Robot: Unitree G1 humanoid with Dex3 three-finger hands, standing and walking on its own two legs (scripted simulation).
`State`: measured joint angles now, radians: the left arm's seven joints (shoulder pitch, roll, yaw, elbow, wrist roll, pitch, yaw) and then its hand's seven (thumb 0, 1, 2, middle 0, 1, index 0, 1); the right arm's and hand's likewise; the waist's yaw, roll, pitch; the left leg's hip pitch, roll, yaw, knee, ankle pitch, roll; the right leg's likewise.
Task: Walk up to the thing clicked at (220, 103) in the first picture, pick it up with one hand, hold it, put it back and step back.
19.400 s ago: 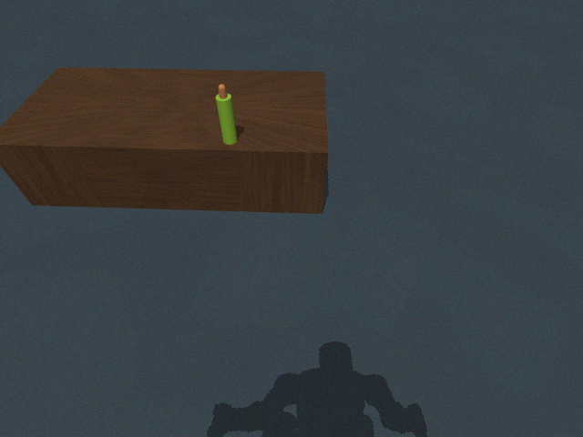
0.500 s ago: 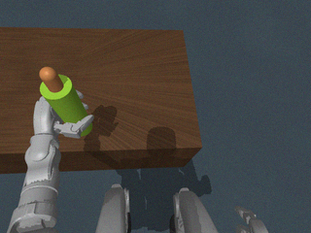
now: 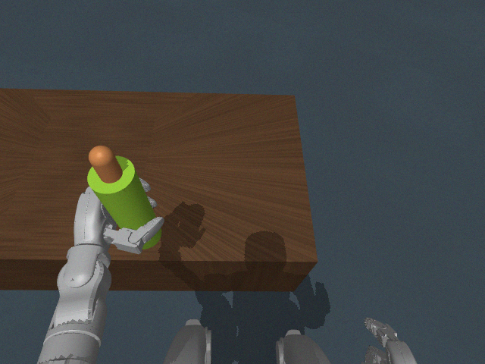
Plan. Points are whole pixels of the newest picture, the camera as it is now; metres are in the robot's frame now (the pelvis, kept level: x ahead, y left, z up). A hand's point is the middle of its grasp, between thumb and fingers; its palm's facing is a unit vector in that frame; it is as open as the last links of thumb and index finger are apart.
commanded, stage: lift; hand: left
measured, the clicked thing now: (127, 201) +0.35 +0.18 +0.07
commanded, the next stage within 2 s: hold in 0.54 s
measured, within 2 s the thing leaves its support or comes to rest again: neither
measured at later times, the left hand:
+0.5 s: hand (138, 203) +0.35 +0.17 +0.06, palm faces +0.04 -1.00 -0.01, open 8.5 cm
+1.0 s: hand (136, 200) +0.34 +0.16 +0.08, palm faces +0.04 -1.00 +0.00, open 8.5 cm
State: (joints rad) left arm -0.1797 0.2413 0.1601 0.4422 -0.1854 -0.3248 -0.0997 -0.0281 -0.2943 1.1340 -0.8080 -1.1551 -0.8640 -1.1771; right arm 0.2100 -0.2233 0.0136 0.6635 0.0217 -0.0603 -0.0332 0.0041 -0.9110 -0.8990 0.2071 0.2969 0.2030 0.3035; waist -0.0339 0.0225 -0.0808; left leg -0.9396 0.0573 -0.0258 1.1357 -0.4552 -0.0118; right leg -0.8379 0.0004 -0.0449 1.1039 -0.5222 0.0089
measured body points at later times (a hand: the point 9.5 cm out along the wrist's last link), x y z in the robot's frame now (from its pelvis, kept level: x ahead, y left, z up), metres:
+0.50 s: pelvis +0.02 -0.01 +0.03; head +0.08 +0.00 +0.48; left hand +0.34 +0.22 +0.07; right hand +0.14 -0.26 -0.08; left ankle +0.05 +0.12 -0.65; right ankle +0.01 -0.13 -0.65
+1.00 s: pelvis +0.02 -0.01 +0.04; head +0.07 +0.00 +0.49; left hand +0.33 +0.22 +0.08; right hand +0.15 -0.25 -0.07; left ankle +0.05 +0.12 -0.65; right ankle +0.01 -0.13 -0.65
